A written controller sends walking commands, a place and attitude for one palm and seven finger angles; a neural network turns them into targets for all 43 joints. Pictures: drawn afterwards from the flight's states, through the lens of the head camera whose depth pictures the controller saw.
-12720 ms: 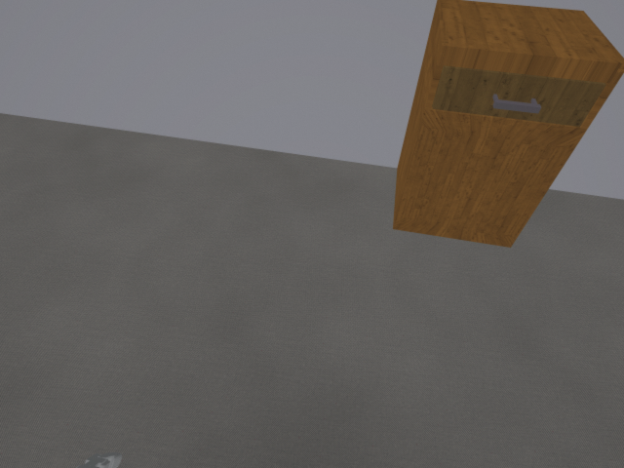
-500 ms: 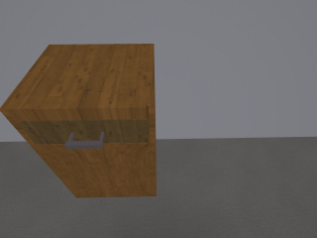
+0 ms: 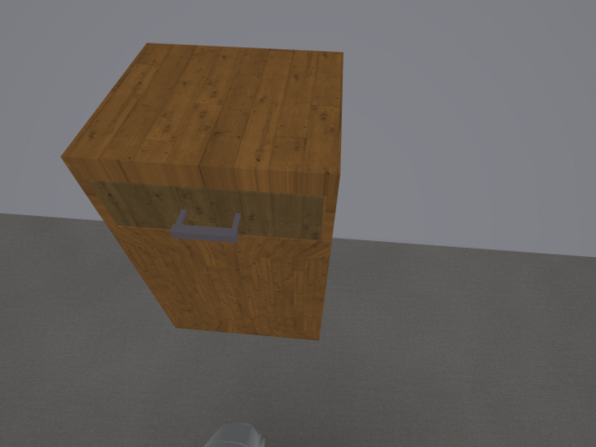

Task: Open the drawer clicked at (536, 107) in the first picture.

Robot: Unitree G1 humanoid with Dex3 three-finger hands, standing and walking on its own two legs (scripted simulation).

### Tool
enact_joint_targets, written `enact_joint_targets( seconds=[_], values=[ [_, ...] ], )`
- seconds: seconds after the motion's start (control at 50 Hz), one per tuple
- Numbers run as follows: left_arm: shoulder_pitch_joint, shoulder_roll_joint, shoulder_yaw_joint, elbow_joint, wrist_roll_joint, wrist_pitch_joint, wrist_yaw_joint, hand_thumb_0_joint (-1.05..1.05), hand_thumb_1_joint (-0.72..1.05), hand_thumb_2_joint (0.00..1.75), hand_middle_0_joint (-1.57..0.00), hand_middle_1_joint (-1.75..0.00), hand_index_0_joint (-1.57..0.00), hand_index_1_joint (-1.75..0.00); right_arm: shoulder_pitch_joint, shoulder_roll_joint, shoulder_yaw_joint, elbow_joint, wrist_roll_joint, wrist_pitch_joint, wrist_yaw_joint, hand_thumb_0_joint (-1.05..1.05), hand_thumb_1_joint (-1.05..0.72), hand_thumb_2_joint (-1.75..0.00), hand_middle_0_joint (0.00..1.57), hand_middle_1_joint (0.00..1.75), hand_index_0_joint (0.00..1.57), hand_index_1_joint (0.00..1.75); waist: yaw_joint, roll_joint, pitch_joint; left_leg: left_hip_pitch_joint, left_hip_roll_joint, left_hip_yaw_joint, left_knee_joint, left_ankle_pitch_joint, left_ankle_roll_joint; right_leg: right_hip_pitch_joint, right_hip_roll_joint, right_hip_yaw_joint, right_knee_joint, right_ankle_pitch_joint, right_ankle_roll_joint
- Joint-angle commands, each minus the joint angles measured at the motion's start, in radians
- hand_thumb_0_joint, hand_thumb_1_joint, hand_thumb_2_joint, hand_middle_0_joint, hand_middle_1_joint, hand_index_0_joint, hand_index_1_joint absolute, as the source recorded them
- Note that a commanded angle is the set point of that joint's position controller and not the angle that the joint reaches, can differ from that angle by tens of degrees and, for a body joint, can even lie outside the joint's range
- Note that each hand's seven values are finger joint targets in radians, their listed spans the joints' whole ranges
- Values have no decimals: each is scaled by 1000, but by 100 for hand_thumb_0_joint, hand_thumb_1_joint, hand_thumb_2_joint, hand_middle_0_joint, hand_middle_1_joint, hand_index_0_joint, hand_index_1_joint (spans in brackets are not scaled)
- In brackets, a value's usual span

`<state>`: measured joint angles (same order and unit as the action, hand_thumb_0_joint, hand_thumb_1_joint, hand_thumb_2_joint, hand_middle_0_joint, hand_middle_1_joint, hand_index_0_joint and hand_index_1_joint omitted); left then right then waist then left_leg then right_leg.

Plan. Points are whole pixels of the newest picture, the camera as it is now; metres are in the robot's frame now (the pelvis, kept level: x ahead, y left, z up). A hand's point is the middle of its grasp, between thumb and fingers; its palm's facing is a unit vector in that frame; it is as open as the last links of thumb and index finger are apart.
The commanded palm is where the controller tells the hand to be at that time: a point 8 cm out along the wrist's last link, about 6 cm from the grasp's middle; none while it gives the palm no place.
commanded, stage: come to a stop and stand still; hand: left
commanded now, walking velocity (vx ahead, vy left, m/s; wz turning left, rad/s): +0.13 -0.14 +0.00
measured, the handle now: (207, 224) +0.51 +0.24 -0.10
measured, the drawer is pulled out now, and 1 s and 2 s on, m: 0.00 0.00 0.00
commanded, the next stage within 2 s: look again from close up in 1.08 s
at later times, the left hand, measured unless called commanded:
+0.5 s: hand out of the picture +0.03 +0.21 -0.17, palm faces +0.00 -0.97 -0.23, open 7.4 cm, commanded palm none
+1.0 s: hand out of the picture +0.00 +0.17 -0.17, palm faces +0.05 -0.98 -0.20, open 7.3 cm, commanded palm none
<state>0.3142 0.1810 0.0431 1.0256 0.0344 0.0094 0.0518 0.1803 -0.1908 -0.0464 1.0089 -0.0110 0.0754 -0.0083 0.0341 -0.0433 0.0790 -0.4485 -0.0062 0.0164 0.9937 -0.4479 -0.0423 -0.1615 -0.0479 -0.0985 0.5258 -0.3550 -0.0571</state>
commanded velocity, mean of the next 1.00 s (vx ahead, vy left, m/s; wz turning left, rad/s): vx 0.02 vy -0.08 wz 0.00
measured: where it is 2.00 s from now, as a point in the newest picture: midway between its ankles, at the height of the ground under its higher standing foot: outside the picture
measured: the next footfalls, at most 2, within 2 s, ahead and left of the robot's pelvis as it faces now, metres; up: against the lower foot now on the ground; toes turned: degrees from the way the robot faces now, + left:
left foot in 0.14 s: +0.04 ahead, +0.19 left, +0.00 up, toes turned +2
right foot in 0.46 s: +0.03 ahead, -0.07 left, +0.00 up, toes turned -1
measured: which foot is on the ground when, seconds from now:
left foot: up 0.00-0.12, down 0.14-0.48, up 0.50-0.68, down 0.70-1.00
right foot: down 0.00-0.14, up 0.16-0.44, down 0.46-1.00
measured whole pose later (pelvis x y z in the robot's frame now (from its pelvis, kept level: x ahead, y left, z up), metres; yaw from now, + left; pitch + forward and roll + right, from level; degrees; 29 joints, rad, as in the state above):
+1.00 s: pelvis +0.01 +0.00 +0.00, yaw +2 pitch -1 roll +0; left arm 0.34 0.14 -0.01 1.09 0.01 -0.02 0.04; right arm 0.30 -0.16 0.02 1.09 -0.02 0.00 -0.03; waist -0.01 0.01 -0.02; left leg -0.19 0.01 0.09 0.47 -0.26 0.02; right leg -0.15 0.06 -0.09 0.44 -0.28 -0.08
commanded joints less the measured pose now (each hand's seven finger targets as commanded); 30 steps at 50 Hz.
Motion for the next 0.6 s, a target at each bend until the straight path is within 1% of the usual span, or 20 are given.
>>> enact_joint_targets(
  seconds=[0.0,0.06,0.08,0.1,0.12,0.14,0.16,0.2,0.24,0.3,0.36,0.4,0.42,0.44,0.46,0.48,0.5,0.52,0.56,0.58],
  values=[
    [24,206,43,-72,7,-13,5,0,90,90,-20,-30,-20,-30,-12,-32,-2,-101,4,-28,9,0,-90,-90,20,30,20,30,-3,-126,-48,45,13,9,-162,27,6,-20,-274,194,-116,632,-132],
    [-2,181,30,-73,1,-8,-4,0,90,90,-20,-30,-20,-30,107,-26,8,-61,4,-59,6,0,-90,-90,20,30,20,30,-54,-126,-98,310,-13,69,-506,245,24,-107,-168,124,-37,372,-39],
    [16,145,19,-75,-4,-3,-6,0,90,90,-20,-30,-20,-30,157,-78,5,-39,-1,-72,2,0,-90,-90,20,30,20,30,-64,-11,-129,407,48,29,-588,322,30,-131,-108,92,70,218,-3],
    [59,75,6,-84,-15,1,-12,0,90,90,-20,-30,-20,-30,175,-163,-8,-39,-11,-84,0,0,-90,-90,20,30,20,30,-50,241,-136,430,251,-241,-644,447,100,-247,-10,40,185,-99,55],
    [61,56,-4,-91,-13,1,-10,0,90,90,-20,-30,-20,-30,184,-191,-7,-50,-14,-77,-3,0,-90,-90,20,30,20,30,-59,262,-109,320,356,-365,-715,460,190,-240,21,63,307,-270,59],
    [55,50,0,-111,-11,2,-19,0,90,90,-20,-30,-20,-30,171,-203,-11,-62,-25,-68,-17,0,-90,-90,20,30,20,30,-51,137,-55,241,378,-376,-712,456,238,-270,19,74,399,-238,50],
    [48,45,3,-82,-6,17,-16,0,90,90,-20,-30,-20,-30,170,-199,-3,-42,-31,-75,-29,0,-90,-90,20,30,20,30,-52,287,-73,235,381,-425,-757,413,228,-290,21,136,499,-224,49],
    [30,90,15,-70,-2,18,-30,0,90,90,-20,-30,-20,-30,101,-149,11,-56,-31,-75,-33,0,-90,-90,20,30,20,30,-36,207,14,162,334,-323,-759,334,218,-311,-5,155,561,-121,46],
    [30,87,15,-77,-2,23,-47,0,90,90,-20,-30,-20,-30,97,-157,8,-66,-29,-79,-35,0,-90,-90,20,30,20,30,-35,178,-3,187,299,-244,-747,367,208,-302,6,130,524,-81,57],
    [6,72,16,-100,-1,30,-59,0,90,90,-20,-30,-20,-30,132,-170,-9,-57,-32,-79,-42,0,-90,-90,20,30,20,30,-51,167,-44,245,298,-219,-729,384,213,-283,12,104,400,-92,65],
    [-2,52,11,-103,-8,19,-59,0,90,90,-20,-30,-20,-30,131,-175,-11,-49,-33,-71,-37,0,-90,-90,20,30,20,30,-54,216,-45,218,270,-202,-697,364,197,-182,33,68,186,-109,56],
    [72,44,11,-70,-13,6,-55,0,90,90,-20,-30,-20,-30,124,-170,-8,-40,-24,-68,-35,0,-90,-90,20,30,20,30,-14,195,-81,178,230,-158,-616,332,154,-30,46,48,-33,54,53],
    [95,62,11,-51,-10,-5,-49,0,90,90,-20,-30,-20,-30,147,-137,-1,-29,-17,-68,-31,0,-90,-90,20,30,20,30,-12,107,-93,134,169,-109,-555,266,111,59,32,77,-148,126,55],
    [138,132,13,-21,-5,-9,-3,0,90,90,-20,-30,-20,-30,8,-152,-14,-87,13,-86,-25,0,-90,-90,20,30,20,30,44,-61,-36,103,111,36,-349,138,29,-33,-86,217,-225,313,60],
    [71,186,3,-45,-7,-22,-11,0,90,90,-20,-30,-20,-30,57,-73,12,-116,-2,-77,-14,0,-90,-90,20,30,20,30,-26,-170,-46,59,28,50,-236,48,6,12,-195,299,-250,498,4],
    [48,144,-2,-56,-17,-41,-7,0,90,90,-20,-30,-20,-30,126,-69,7,-99,-11,-68,-10,0,-90,-90,20,30,20,30,-55,-191,-153,49,48,15,-161,9,38,67,-194,287,-220,502,-27],
    [16,123,-5,-63,-16,-42,-3,0,90,90,-20,-30,-20,-30,132,-76,4,-82,-13,-63,-9,0,-90,-90,20,30,20,30,-58,-200,-141,37,49,9,-103,34,45,72,-177,241,-187,619,-54],
    [4,108,-7,-65,-15,-42,-2,0,90,90,-20,-30,-20,-30,129,-68,9,-73,-11,-61,-9,0,-90,-90,20,30,20,30,-61,-129,-117,30,54,19,-85,24,48,60,-182,232,-178,668,-85],
    [-9,125,-1,-72,-12,-36,-2,0,90,90,-20,-30,-20,-30,127,-32,19,-74,-8,-58,-8,0,-90,-90,20,30,20,30,-60,8,-83,70,54,45,-190,1,50,23,-190,213,-184,605,-125],
    [-18,131,1,-76,-12,-30,-5,0,90,90,-20,-30,-20,-30,126,-23,24,-71,-9,-60,-9,0,-90,-90,20,30,20,30,-56,2,-66,106,43,57,-257,22,51,-11,-180,215,-196,522,-129]
  ],
)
